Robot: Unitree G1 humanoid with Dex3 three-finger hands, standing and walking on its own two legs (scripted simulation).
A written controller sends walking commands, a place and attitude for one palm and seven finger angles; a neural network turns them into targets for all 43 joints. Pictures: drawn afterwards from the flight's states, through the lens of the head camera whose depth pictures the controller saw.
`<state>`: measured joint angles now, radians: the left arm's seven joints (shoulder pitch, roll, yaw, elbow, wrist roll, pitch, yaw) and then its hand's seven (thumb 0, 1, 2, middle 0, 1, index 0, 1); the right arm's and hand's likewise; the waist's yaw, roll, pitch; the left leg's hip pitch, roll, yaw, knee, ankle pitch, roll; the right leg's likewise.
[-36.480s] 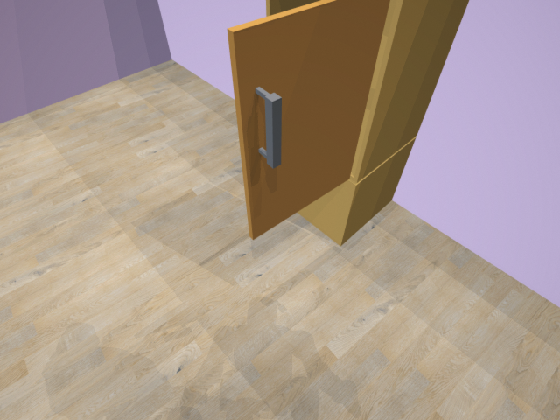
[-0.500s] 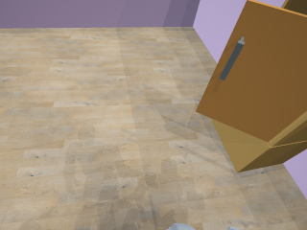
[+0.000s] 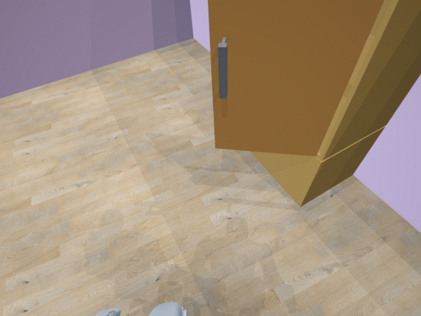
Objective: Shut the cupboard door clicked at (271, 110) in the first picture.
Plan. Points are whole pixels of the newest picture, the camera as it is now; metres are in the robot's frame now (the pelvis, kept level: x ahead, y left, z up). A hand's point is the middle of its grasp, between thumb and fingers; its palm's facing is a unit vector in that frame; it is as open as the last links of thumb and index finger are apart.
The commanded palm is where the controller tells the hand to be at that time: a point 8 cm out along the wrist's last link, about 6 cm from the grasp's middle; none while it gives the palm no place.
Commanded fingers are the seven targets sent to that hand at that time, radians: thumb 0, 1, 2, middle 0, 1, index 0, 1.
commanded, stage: turn to face it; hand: left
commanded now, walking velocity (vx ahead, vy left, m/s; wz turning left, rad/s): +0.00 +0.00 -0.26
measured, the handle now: (223, 68) +0.76 -0.02 +0.05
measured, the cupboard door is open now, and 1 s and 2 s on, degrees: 52 52 52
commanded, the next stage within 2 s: take the last steps up to it in 0.04 s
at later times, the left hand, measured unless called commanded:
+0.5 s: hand out of the picture +0.12 +0.21 -0.17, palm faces -0.11 -0.98 -0.16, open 7.4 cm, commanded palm none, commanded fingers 0.00 0.90 0.90 -0.20 -0.30 -0.20 -0.30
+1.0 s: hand (192, 263) +0.27 +0.07 -0.17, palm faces -0.12 -0.97 -0.19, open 7.2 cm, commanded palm none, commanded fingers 0.00 0.90 0.90 -0.20 -0.30 -0.20 -0.30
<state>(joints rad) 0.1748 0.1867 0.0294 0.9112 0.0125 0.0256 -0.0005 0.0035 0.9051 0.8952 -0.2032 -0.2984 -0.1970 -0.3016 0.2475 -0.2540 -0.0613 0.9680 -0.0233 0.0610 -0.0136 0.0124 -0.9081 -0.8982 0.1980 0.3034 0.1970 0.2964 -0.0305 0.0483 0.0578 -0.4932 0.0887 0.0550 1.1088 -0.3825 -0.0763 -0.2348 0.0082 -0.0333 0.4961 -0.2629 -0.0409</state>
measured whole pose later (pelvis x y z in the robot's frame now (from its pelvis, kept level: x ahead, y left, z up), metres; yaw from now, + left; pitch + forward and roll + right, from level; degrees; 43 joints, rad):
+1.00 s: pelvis +0.20 -0.11 +0.00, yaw -7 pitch +0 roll -2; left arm 0.23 0.18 0.04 1.06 0.02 -0.06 0.01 -0.01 0.94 0.90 -0.20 -0.30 -0.20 -0.30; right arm 0.23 -0.18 -0.05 1.02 -0.03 -0.01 0.00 0.01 -0.91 -0.90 0.20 0.30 0.19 0.30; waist -0.03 0.03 0.04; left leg -0.50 0.10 0.09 0.90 -0.31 -0.03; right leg -0.13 0.02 -0.17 0.38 -0.25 -0.05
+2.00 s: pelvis +0.23 -0.12 +0.00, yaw -7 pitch -2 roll +1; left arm 0.23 0.22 0.03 1.05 0.02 0.04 0.02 0.00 0.91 0.90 -0.20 -0.30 -0.20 -0.30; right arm 0.23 -0.15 -0.01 1.05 -0.02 0.02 -0.02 0.01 -0.91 -0.90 0.20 0.30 0.20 0.30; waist 0.04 -0.07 0.04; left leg -0.13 0.00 0.04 0.47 -0.30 0.00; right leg -0.25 -0.07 0.01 0.48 -0.20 0.02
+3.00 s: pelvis +0.25 -0.17 +0.00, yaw -8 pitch -2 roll +1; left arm 0.24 0.16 0.05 0.94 -0.02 0.04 0.01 0.01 0.91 0.90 -0.20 -0.30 -0.20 -0.30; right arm 0.28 -0.19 -0.01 1.04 -0.02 -0.04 -0.05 0.01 -0.91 -0.90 0.20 0.30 0.20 0.30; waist 0.00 0.04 0.09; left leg -0.13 0.07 0.05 0.52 -0.32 -0.04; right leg -0.26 -0.01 -0.01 0.55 -0.25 -0.01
